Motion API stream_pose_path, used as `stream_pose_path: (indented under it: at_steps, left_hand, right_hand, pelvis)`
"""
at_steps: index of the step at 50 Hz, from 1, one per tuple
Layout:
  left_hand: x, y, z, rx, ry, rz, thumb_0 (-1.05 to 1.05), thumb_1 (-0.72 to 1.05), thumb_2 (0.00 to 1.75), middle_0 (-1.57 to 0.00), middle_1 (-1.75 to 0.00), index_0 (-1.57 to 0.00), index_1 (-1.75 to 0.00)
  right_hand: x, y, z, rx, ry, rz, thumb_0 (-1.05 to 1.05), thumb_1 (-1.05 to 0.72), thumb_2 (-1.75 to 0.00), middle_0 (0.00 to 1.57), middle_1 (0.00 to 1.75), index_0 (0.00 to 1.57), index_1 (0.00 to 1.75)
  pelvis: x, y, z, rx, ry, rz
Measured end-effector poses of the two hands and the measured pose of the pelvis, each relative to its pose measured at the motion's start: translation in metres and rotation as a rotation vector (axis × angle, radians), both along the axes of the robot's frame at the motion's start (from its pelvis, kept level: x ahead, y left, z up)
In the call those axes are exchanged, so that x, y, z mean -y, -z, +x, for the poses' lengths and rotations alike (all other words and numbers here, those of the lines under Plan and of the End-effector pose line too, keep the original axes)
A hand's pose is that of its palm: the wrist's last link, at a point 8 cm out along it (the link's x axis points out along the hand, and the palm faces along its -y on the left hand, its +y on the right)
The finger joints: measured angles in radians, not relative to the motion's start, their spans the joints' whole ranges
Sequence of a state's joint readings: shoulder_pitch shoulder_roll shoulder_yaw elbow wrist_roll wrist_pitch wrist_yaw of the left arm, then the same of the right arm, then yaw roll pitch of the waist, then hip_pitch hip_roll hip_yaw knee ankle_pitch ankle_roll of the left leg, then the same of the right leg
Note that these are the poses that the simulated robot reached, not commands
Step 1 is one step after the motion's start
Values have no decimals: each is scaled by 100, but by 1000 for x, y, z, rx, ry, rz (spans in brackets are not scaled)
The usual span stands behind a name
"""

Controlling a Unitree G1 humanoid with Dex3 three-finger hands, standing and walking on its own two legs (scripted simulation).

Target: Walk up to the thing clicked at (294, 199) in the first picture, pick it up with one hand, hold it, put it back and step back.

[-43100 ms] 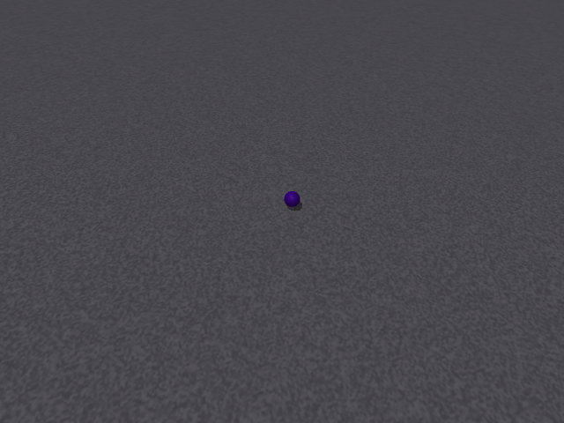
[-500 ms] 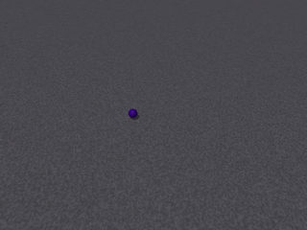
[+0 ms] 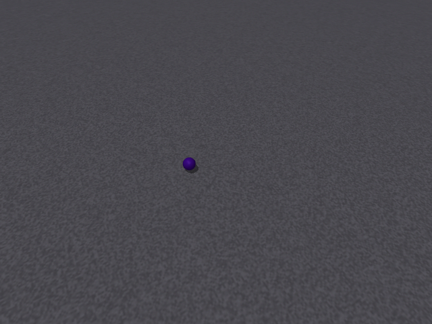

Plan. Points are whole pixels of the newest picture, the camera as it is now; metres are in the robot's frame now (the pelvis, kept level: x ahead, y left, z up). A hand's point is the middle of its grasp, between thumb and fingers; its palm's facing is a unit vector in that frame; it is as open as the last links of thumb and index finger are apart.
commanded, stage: step back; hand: left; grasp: from above
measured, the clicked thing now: (189, 163) +1.13 +0.20 -0.72
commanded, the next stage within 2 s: stand in 0.30 s
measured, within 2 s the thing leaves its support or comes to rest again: neither
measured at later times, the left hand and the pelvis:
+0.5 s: hand out of the picture +0.13 +0.26 -0.14, palm faces -0.03 -0.94 -0.34, open 7.3 cm; pelvis +0.02 +0.01 +0.02, yaw -2 degrees
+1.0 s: hand out of the picture +0.07 +0.26 -0.14, palm faces -0.07 -0.94 -0.34, open 7.3 cm; pelvis +0.01 +0.01 +0.02, yaw -2 degrees
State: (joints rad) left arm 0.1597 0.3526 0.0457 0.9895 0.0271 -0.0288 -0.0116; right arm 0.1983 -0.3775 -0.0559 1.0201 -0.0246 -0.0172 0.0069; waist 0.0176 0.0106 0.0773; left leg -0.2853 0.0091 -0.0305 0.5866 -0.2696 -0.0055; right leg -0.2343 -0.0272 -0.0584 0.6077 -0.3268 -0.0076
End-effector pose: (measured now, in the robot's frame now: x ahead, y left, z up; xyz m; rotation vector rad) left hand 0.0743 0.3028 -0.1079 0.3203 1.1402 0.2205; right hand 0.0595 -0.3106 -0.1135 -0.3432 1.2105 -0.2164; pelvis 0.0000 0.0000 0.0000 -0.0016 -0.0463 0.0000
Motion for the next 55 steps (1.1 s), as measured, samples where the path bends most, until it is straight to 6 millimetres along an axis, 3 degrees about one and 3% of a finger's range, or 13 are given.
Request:
stream_pose_path:
  at_steps: [14,21,28,45,55]
  left_hand:
    - [-10,1,39,-27,7,-12,1,91,90,-21,-30,-21,-30]
    - [-9,-5,47,-32,21,-18,1,91,90,-21,-30,-21,-30]
    - [-4,-7,43,-40,37,-28,0,91,90,-21,-30,-21,-30]
    - [-5,-5,3,-117,35,-24,1,91,90,-21,-30,-21,-30]
    - [-3,-6,-3,-132,36,-17,1,91,90,-21,-30,-21,-30]
  right_hand:
    - [-31,-14,64,73,-2,36,0,-90,-89,20,30,21,30]
    - [-34,-21,77,102,-3,43,0,-90,-89,20,30,21,30]
    - [-32,-24,64,91,14,41,0,-90,-89,20,30,21,30]
    - [-25,-15,1,-31,64,43,0,-90,-89,20,30,20,30]
    - [-22,-11,-8,-52,64,48,0,-90,-89,20,30,20,30]
  pelvis:
    - [-9,-10,23,-11,28,-8]
    - [-13,-16,26,-5,32,-3]
    - [-14,-20,21,5,35,-2]
    - [-11,-21,7,1,35,0]
    - [-8,-21,5,-5,35,0]
